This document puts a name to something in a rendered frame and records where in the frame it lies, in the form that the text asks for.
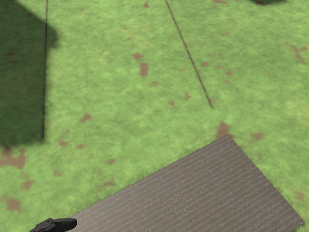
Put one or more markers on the robot left hand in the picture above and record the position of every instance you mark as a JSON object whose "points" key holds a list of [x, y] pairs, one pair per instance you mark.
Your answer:
{"points": [[55, 225]]}

